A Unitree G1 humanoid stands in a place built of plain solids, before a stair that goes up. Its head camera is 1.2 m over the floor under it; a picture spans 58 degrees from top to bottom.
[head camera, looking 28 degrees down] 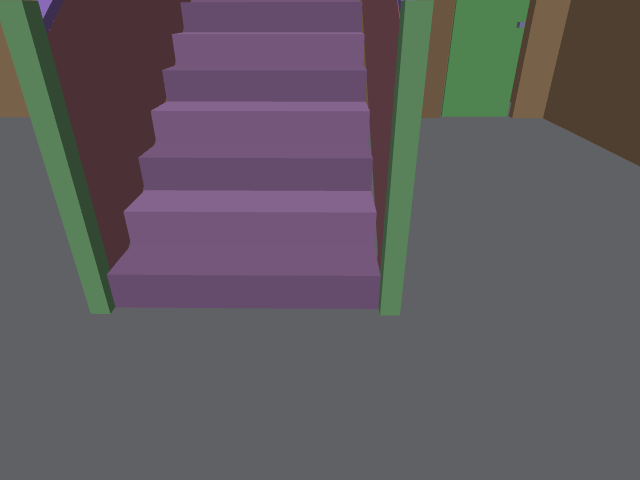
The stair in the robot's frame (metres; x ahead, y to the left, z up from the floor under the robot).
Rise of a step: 0.18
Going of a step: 0.27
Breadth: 1.20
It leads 1 degrees to the right of straight ahead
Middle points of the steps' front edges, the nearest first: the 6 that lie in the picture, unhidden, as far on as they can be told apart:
1.60 0.33 0.18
1.87 0.33 0.36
2.14 0.33 0.53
2.42 0.33 0.71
2.69 0.32 0.89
2.97 0.32 1.07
